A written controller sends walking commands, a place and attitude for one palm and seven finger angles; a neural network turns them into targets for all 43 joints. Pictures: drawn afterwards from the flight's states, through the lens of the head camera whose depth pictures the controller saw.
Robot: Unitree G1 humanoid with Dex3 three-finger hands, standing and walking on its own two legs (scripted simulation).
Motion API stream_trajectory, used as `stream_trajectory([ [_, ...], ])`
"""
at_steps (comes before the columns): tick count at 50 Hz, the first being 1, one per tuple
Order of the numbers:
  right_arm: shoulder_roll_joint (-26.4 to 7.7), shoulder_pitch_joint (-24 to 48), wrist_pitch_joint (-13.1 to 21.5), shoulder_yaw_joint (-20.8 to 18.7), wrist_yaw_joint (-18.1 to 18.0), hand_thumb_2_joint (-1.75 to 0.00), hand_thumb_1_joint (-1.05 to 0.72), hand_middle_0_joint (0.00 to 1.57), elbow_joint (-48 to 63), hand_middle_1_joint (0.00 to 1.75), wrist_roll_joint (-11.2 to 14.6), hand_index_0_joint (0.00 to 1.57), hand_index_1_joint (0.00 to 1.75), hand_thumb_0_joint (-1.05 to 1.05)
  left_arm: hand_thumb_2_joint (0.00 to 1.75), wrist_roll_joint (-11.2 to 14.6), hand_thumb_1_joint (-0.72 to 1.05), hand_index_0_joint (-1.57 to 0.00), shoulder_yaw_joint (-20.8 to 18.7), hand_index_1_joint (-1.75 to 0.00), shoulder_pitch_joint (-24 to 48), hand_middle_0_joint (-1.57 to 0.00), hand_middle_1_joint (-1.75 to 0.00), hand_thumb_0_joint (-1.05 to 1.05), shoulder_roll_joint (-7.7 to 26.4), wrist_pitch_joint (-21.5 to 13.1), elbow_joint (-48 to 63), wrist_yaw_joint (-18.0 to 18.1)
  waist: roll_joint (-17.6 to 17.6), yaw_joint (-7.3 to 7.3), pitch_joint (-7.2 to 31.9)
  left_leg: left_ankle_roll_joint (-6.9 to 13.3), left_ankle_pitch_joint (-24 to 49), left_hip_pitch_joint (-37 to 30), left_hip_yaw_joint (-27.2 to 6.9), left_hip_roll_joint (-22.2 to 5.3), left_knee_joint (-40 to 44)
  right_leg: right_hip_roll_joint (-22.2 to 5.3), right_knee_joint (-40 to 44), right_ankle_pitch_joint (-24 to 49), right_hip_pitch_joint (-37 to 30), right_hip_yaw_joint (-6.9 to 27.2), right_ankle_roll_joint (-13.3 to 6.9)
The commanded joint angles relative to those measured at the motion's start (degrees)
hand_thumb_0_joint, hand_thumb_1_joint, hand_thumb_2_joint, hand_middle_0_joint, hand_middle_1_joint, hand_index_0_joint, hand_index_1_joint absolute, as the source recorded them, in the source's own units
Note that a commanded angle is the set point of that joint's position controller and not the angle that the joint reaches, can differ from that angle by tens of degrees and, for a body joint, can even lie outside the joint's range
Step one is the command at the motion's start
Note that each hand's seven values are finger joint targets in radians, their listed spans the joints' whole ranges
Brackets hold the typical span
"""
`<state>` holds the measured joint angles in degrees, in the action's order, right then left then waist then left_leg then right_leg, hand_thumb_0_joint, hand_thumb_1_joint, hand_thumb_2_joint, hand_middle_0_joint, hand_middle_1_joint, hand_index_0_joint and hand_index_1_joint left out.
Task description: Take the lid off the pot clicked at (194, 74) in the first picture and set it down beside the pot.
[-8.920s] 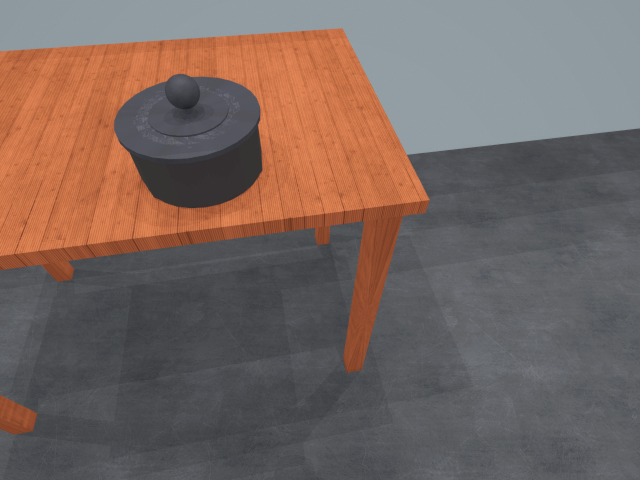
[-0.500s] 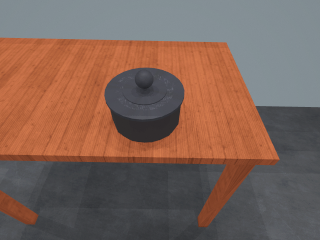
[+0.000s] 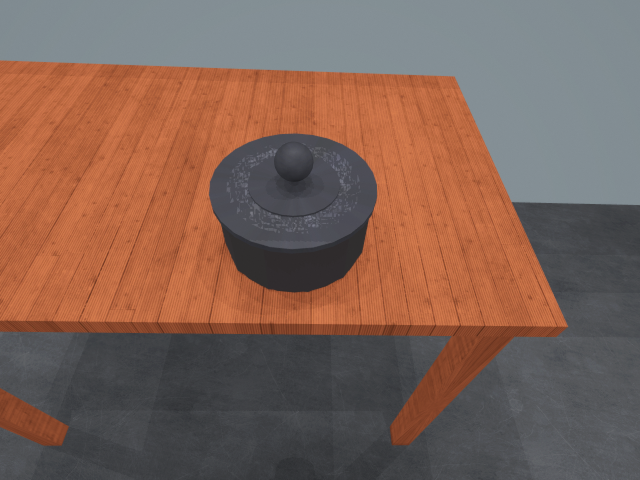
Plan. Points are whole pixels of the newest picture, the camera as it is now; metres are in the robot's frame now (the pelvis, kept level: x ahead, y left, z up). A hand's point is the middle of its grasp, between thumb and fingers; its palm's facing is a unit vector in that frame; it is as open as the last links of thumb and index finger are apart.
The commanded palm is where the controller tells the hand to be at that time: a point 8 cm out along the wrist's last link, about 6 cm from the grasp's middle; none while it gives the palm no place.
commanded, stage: come to a stop and stand still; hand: left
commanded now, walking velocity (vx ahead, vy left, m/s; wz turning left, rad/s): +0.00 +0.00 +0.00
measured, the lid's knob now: (293, 161) +0.44 +0.07 +0.17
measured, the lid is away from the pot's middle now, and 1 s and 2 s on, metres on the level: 0.00 0.00 0.00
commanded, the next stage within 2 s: look again from close up in 0.04 s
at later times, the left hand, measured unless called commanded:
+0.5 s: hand out of the picture +0.01 +0.14 -0.17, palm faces +0.02 -0.98 -0.20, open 7.4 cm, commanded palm none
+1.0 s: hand out of the picture +0.01 +0.12 -0.17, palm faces +0.02 -0.98 -0.19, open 7.3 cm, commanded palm none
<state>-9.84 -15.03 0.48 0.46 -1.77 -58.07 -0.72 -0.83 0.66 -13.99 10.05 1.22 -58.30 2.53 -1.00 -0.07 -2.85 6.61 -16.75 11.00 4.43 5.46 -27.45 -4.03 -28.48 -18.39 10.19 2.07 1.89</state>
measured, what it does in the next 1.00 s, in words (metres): shifts its weight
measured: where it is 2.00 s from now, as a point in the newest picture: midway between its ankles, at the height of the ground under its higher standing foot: outside the picture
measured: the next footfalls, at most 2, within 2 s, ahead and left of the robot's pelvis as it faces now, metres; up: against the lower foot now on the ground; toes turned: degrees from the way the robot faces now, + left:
none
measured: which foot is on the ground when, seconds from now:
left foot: down 0.00-1.00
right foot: down 0.00-1.00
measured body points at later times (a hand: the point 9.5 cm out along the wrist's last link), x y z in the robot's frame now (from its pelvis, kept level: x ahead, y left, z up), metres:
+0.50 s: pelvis +0.01 -0.03 +0.00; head +0.03 -0.03 +0.45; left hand +0.01 +0.19 -0.16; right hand +0.03 -0.26 -0.15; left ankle -0.02 +0.04 -0.73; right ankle -0.03 -0.17 -0.73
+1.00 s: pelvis +0.01 -0.05 +0.01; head +0.04 -0.05 +0.45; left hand +0.01 +0.17 -0.16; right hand +0.01 -0.27 -0.15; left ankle -0.02 +0.04 -0.73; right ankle -0.03 -0.17 -0.73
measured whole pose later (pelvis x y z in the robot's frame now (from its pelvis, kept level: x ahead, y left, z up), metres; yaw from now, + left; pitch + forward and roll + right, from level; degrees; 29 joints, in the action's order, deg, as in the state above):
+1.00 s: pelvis +0.01 -0.05 +0.01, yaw +0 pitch +0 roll +0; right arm -8.0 -15.7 0.8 0.3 -2.2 -63.7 -0.2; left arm -0.6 0.8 -16.2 8.8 -0.3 -61.7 2.8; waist -0.9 0.0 -3.1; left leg 2.1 -16.5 9.1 2.4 1.5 -25.4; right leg -0.1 -25.0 -17.6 7.5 0.1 0.0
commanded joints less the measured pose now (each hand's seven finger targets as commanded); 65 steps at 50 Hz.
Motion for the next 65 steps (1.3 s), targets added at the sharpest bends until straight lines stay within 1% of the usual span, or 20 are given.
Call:
stream_trajectory([
  [1, -6.82, -2.59, 1.37, -1.53, -0.56, -0.9, -0.9, 0.2, 1.82, 0.3, 0.07, 0.2, 0.3, 0.0, 0.9, 0.2, 0.9, -0.2, -1.5, -0.3, -4.27, -0.2, -0.3, 0.0, 6.23, -0.47, 1.31, 0.35, 3.76, -0.46, 1.62, -3.19, 20.83, -3.51, -11.19, -11.58, 6.21, -0.93, 1.76, 7.66, 2.19, 0.06, -3.5],
  [4, -6.38, -2.89, 1.43, -1.5, -0.65, -0.9, -0.9, 0.2, 1.35, 0.3, 0.18, 0.2, 0.3, 0.0, 0.9, 0.2, 0.9, -0.2, -1.47, -0.3, -4.43, -0.2, -0.3, 0.0, 5.85, -0.56, 0.91, 0.33, 2.75, -0.58, 1.68, -2.91, 22.41, -3.75, -10.85, -11.65, 5.62, -0.94, 2.37, 8.81, 1.67, -0.03, -3.37],
  [8, -6.06, -3.13, 1.41, -1.45, -0.57, -0.9, -0.9, 0.2, 0.79, 0.3, 0.24, 0.2, 0.3, 0.0, 0.9, 0.15, 0.9, -0.2, -1.3, -0.3, -4.93, -0.2, -0.3, 0.0, 5.48, -0.71, 0.14, 0.3, 1.95, -0.36, 0.5, -3.04, 18.38, -2.44, -10.23, -10.98, 5.81, -1.46, 3.05, 9.88, 1.4, 0.69, -3.48],
  [9, -5.92, -2.87, 1.35, -1.48, -0.51, -0.9, -0.9, 0.2, 0.62, 0.3, 0.29, 0.2, 0.3, 0.0, 0.9, 0.24, 0.9, -0.2, -1.29, -0.3, -5.1, -0.2, -0.3, 0.0, 5.63, -0.75, 0.21, 0.26, 0.52, -0.56, 0.78, -2.81, 17.75, -2.21, -10.13, -11.02, 5.41, -1.44, 3.54, 10.47, 0.87, 0.7, -3.52],
  [13, -5.71, -3.23, 1.4, -1.44, -0.55, -0.9, -0.9, 0.2, -0.01, 0.3, 0.3, 0.2, 0.3, 0.0, 0.9, 0.25, 0.9, -0.2, -1.2, -0.3, -5.45, -0.2, -0.3, 0.0, 5.31, -0.93, -0.26, 0.34, 1.74, -0.22, 1.29, -3.08, 18.68, -3.29, -9.64, -10.9, 5.06, -1.68, 3.55, 11.57, 1.01, 0.99, -3.48],
  [14, -5.69, -3.1, 1.38, -1.48, -0.51, -0.9, -0.9, 0.2, -0.15, 0.3, 0.36, 0.2, 0.3, 0.0, 0.9, 0.29, 0.9, -0.2, -1.24, -0.3, -5.35, -0.2, -0.3, 0.0, 5.6, -0.97, -0.21, 0.3, 0.49, -0.36, 1.45, -2.91, 18.55, -3.1, -9.57, -10.98, 4.85, -1.5, 3.76, 11.94, 0.56, 0.99, -3.53],
  [16, -5.5, -2.97, 1.35, -1.47, -0.51, -0.9, -0.9, 0.2, -0.4, 0.3, 0.37, 0.2, 0.3, 0.0, 0.9, 0.22, 0.9, -0.2, -1.16, -0.3, -5.65, -0.2, -0.3, 0.0, 5.3, -1.03, -0.47, 0.33, 1.2, -0.3, 0.64, -3.11, 17.12, -2.84, -9.27, -10.8, 4.86, -1.9, 4.12, 12.0, 1.19, 1.35, -3.6],
  [19, -5.18, -3.21, 1.35, -1.47, -0.51, -0.9, -0.9, 0.2, -0.86, 0.3, 0.39, 0.2, 0.3, 0.0, 0.9, 0.31, 0.9, -0.2, -1.13, -0.3, -5.87, -0.2, -0.3, 0.0, 5.35, -1.22, -0.68, 0.35, 0.22, -0.3, 1.11, -3.11, 18.18, -3.33, -8.99, -10.93, 4.5, -1.82, 4.51, 13.73, 0.57, 1.6, -3.74],
  [23, -4.78, -3.51, 1.37, -1.24, -0.56, -0.9, -0.9, 0.2, -1.63, 0.3, 0.43, 0.2, 0.3, 0.0, 0.9, 0.3, 0.9, -0.2, -0.98, -0.3, -6.08, -0.2, -0.3, 0.0, 4.99, -1.36, -1.07, 0.43, 1.65, -0.13, 0.57, -3.41, 18.56, -3.48, -8.84, -10.93, 4.79, -2.04, 4.75, 14.02, 0.78, 1.86, -3.83],
  [24, -4.69, -3.34, 1.34, -1.26, -0.54, -0.9, -0.9, 0.2, -1.76, 0.3, 0.47, 0.2, 0.3, 0.0, 0.9, 0.37, 0.9, -0.2, -1.03, -0.3, -6.2, -0.2, -0.3, 0.0, 5.25, -1.39, -1.19, 0.38, 0.17, -0.32, 0.66, -3.29, 18.22, -3.45, -8.92, -11.02, 4.63, -1.85, 5.05, 14.18, 0.35, 1.84, -3.9],
  [26, -4.71, -3.37, 1.32, -1.18, -0.57, -0.9, -0.9, 0.2, -1.94, 0.3, 0.47, 0.2, 0.3, 0.0, 0.9, 0.31, 0.9, -0.2, -1.0, -0.3, -6.21, -0.2, -0.3, 0.0, 4.86, -1.36, -1.28, 0.43, 1.09, -0.22, 0.21, -3.49, 17.61, -3.23, -8.69, -10.95, 4.8, -2.06, 5.15, 14.02, 0.63, 1.96, -3.91],
  [36, -3.89, -3.74, 1.32, -0.99, -0.53, -0.9, -0.9, 0.2, -2.98, 0.3, 0.51, 0.2, 0.3, 0.0, 0.9, 0.37, 0.9, -0.2, -0.88, -0.3, -6.62, -0.2, -0.3, 0.0, 4.56, -1.72, -1.72, 0.39, 1.39, -0.27, 0.22, -3.83, 17.0, -3.06, -8.31, -10.93, 4.88, -2.2, 6.02, 15.47, -0.07, 2.36, -4.16],
  [39, -3.56, -4.13, 1.35, -1.02, -0.6, -0.9, -0.9, 0.2, -3.36, 0.3, 0.52, 0.2, 0.3, 0.0, 0.9, 0.47, 0.9, -0.2, -0.97, -0.3, -6.66, -0.2, -0.3, 0.0, 4.58, -1.87, -1.75, 0.37, 0.22, -0.28, 0.49, -3.85, 17.71, -3.27, -8.33, -11.2, 4.75, -2.01, 6.24, 16.52, -0.77, 2.26, -4.27],
  [43, -3.33, -4.39, 1.36, -0.96, -0.65, -0.9, -0.9, 0.2, -3.77, 0.3, 0.52, 0.2, 0.3, 0.0, 0.9, 0.42, 0.9, -0.2, -0.89, -0.3, -6.81, -0.2, -0.3, 0.0, 4.15, -1.95, -1.91, 0.42, 1.0, -0.15, 0.32, -4.02, 18.2, -3.58, -8.21, -11.15, 4.93, -2.18, 6.32, 17.07, -0.5, 2.37, -4.29],
  [44, -3.3, -4.45, 1.38, -1.02, -0.6, -0.9, -0.9, 0.2, -3.85, 0.3, 0.57, 0.2, 0.3, 0.0, 0.9, 0.47, 0.9, -0.2, -0.92, -0.3, -6.89, -0.2, -0.3, 0.0, 4.44, -1.96, -1.89, 0.37, 0.08, -0.31, 0.48, -3.98, 17.86, -3.11, -8.19, -11.21, 4.82, -2.08, 6.49, 17.12, -1.16, 2.17, -4.25],
  [50, -3.08, -4.49, 1.27, -0.95, -0.61, -0.9, -0.9, 0.2, -4.3, 0.3, 0.6, 0.2, 0.3, 0.0, 0.9, 0.46, 0.9, -0.2, -0.81, -0.3, -7.16, -0.2, -0.3, 0.0, 3.99, -1.96, -2.14, 0.39, 0.75, -0.29, -1.03, -4.19, 16.39, -2.35, -7.77, -11.06, 4.97, -2.21, 6.99, 17.05, -0.58, 2.46, -4.3],
  [52, -2.82, -4.89, 1.3, -0.92, -0.64, -0.9, -0.9, 0.2, -4.51, 0.3, 0.59, 0.2, 0.3, 0.0, 0.9, 0.49, 0.9, -0.2, -0.79, -0.3, -7.16, -0.2, -0.3, 0.0, 3.9, -2.06, -2.17, 0.42, 0.27, -0.13, -0.05, -4.25, 17.06, -2.91, -7.88, -11.09, 4.99, -2.15, 6.77, 17.91, -1.09, 2.48, -4.37],
  [57, -2.65, -5.16, 1.51, -0.9, -0.75, -0.9, -0.9, 0.2, -4.86, 0.3, 0.6, 0.2, 0.3, 0.0, 0.9, 0.56, 0.9, -0.2, -0.83, -0.3, -7.67, -0.2, -0.3, 0.0, 3.71, -2.18, -2.31, 0.45, 1.68, -0.27, 0.93, -4.16, 19.38, -3.9, -7.87, -11.27, 4.8, -2.21, 6.59, 18.8, -1.5, 2.23, -4.4],
  [59, -2.53, -5.39, 1.53, -0.94, -0.8, -0.9, -0.9, 0.2, -5.0, 0.3, 0.64, 0.2, 0.3, 0.0, 0.9, 0.65, 0.9, -0.2, -0.87, -0.3, -7.68, -0.2, -0.3, 0.0, 3.83, -2.23, -2.44, 0.45, -0.15, -0.31, 0.82, -4.09, 19.9, -3.73, -8.15, -11.42, 4.69, -1.95, 6.71, 19.58, -2.09, 2.1, -4.44],
  [65, -2.48, -5.39, 1.38, -0.95, -0.81, -0.9, -0.9, 0.2, -5.17, 0.3, 0.64, 0.2, 0.3, 0.0, 0.9, 0.56, 0.9, -0.2, -0.76, -0.3, -8.05, -0.2, -0.3, 0.0, 3.21, -2.18, -2.57, 0.49, 0.32, -0.16, -0.62, -4.24, 17.83, -3.08, -7.81, -11.24, 4.95, -2.13, 7.27, 18.73, -1.28, 2.36, -4.36],
])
